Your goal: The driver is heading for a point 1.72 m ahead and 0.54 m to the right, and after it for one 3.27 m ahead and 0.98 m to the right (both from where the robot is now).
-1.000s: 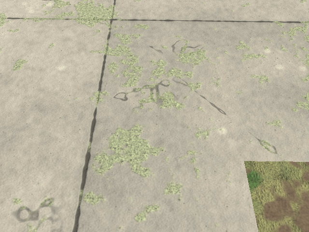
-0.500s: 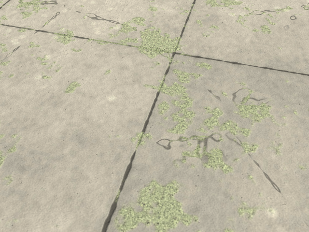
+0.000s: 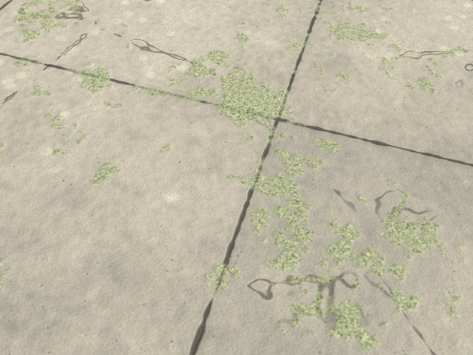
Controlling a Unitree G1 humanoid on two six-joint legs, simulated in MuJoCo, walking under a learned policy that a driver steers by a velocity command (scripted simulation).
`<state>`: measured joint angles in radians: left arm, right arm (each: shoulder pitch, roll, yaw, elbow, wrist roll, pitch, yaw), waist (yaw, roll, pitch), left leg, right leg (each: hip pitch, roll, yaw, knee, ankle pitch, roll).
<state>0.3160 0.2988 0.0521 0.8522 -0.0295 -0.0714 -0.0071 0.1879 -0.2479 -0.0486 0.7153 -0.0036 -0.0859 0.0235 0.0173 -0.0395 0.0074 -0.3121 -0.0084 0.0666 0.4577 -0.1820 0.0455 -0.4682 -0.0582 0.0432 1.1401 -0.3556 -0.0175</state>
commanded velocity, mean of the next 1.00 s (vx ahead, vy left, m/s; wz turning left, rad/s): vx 0.50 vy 0.00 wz -0.45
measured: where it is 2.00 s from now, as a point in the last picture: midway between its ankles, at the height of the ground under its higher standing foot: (352, 220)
